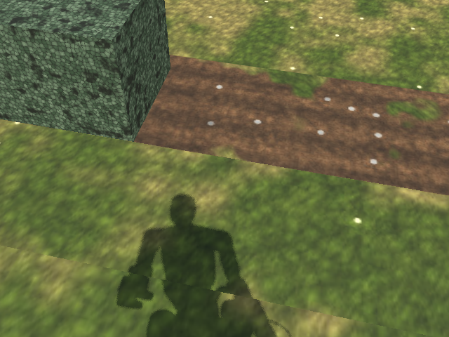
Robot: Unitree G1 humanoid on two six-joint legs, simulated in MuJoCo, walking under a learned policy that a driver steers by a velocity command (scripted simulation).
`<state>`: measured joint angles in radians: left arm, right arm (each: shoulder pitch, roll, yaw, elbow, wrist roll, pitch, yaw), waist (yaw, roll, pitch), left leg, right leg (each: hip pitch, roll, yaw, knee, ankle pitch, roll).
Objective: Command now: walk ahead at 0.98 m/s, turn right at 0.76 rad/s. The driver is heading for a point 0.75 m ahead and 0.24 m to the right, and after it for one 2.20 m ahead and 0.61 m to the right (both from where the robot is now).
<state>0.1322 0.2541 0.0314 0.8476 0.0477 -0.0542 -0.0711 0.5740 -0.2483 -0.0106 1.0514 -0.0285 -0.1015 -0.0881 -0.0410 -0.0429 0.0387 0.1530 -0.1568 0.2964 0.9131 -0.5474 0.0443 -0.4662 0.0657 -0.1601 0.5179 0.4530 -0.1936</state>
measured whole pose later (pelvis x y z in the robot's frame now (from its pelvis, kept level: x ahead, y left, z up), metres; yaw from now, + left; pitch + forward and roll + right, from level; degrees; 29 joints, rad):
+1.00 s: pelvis +0.79 -0.18 -0.27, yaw -40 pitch -2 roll -1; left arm 0.39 0.19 0.02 0.99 0.08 -0.07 -0.04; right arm 0.19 -0.20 -0.01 0.86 -0.04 -0.03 0.03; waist -0.01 0.04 0.10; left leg -0.69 0.10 -0.07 1.23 -0.27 -0.04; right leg -0.24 0.07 -0.20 0.65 -0.39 -0.13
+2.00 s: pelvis +1.07 -0.28 -0.24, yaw +1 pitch +2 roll -1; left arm 0.29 0.30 0.05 0.69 0.04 -0.08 -0.05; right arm 0.10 -0.31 -0.02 0.66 -0.01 -0.07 0.07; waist 0.06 0.05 0.04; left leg -0.29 0.04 0.03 0.48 -0.23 0.01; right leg -0.22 -0.04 -0.06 0.52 -0.34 0.03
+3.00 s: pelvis +1.13 -0.33 -0.25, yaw -22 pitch +1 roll +0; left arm 0.17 0.31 0.02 0.54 0.05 -0.02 0.03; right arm 0.26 -0.27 -0.02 0.66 -0.03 -0.11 0.04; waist -0.03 0.03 0.04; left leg -0.32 -0.06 -0.13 0.55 -0.25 0.03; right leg -0.37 0.08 0.09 0.91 -0.58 0.04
